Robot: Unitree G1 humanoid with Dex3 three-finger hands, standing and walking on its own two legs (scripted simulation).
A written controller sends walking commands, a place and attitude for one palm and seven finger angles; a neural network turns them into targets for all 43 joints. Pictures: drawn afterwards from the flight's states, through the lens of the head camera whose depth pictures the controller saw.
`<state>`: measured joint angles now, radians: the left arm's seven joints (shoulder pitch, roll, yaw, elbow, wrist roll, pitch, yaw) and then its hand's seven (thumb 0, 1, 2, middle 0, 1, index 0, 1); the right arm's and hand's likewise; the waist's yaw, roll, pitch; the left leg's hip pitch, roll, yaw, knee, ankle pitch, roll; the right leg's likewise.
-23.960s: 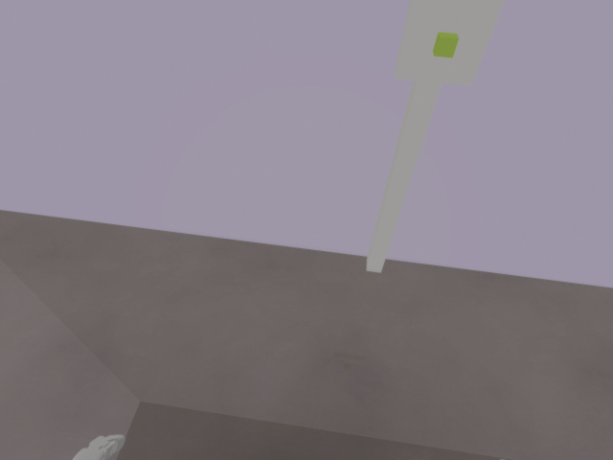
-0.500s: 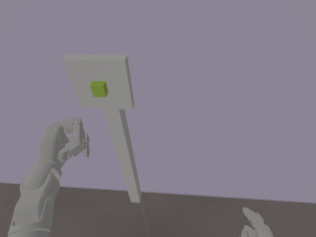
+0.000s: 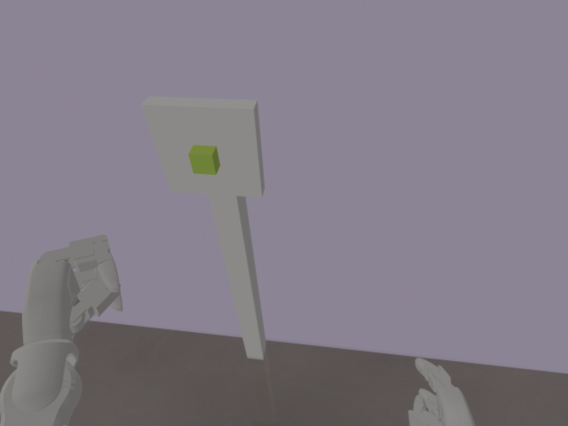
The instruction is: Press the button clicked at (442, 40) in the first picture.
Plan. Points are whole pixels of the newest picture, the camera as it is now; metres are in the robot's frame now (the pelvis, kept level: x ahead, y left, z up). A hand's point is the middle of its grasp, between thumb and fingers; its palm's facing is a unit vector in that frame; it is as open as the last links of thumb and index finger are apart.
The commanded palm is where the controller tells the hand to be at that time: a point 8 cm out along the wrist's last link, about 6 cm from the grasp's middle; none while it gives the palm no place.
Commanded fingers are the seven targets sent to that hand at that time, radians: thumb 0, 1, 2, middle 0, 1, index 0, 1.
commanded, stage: draw the hand back to the body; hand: left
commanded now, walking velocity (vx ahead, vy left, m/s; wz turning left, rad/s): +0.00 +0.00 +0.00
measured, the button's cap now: (205, 158) +0.48 +0.19 +0.14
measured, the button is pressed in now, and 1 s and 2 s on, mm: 0 0 0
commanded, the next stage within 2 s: step back with the hand held close in 0.56 s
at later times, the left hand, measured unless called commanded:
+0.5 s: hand (81, 304) +0.19 +0.25 +0.15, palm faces +0.43 -0.83 -0.36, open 3.1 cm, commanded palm +0.14 +0.28 +0.17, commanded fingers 0.00 0.90 0.90 -1.30 -1.50 -1.30 -1.50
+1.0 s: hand (92, 317) +0.18 +0.23 +0.15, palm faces +0.27 -0.83 -0.48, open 3.1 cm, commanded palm +0.12 +0.28 +0.17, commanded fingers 0.00 0.90 0.90 -1.30 -1.50 -1.30 -1.50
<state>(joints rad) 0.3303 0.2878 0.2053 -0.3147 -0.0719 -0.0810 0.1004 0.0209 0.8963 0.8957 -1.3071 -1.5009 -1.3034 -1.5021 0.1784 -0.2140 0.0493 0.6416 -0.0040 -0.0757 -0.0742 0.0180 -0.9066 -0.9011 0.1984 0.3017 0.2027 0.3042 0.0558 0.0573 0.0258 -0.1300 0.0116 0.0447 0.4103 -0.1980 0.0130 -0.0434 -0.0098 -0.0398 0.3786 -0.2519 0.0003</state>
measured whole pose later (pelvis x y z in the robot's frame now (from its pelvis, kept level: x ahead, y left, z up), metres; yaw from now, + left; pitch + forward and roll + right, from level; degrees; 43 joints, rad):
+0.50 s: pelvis +0.02 +0.00 +0.00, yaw +0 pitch -4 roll +0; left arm 0.52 0.30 0.28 -0.48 -0.06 -0.07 0.11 0.02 0.89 0.90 -1.31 -1.50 -1.30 -1.50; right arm 0.18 -0.22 0.03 0.61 -0.01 -0.06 -0.07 0.02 -0.91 -0.90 0.20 0.30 0.20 0.30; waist 0.08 0.05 0.01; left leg -0.13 0.01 0.04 0.43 -0.23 0.02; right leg -0.03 -0.02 -0.04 0.38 -0.28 0.01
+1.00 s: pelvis -0.01 +0.01 +0.00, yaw -1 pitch +1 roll -1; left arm 0.62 0.38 0.32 -0.55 -0.06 -0.13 0.09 0.02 0.89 0.89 -1.31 -1.50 -1.30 -1.50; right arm 0.18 -0.25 -0.01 0.53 0.01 0.04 -0.07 0.02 -0.91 -0.90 0.20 0.30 0.20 0.30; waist 0.00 0.05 0.03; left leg -0.28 0.02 0.05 0.46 -0.19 0.02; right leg -0.20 0.00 -0.03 0.42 -0.24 0.01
